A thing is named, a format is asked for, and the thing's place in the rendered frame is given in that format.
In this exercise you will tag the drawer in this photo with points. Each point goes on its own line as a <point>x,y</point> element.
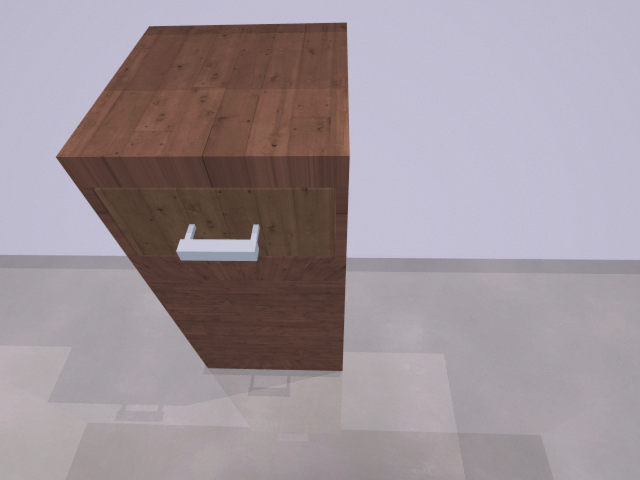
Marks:
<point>292,221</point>

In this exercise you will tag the handle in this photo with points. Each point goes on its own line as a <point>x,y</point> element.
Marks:
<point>190,249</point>

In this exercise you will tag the cabinet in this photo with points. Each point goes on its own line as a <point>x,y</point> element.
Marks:
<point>231,106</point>

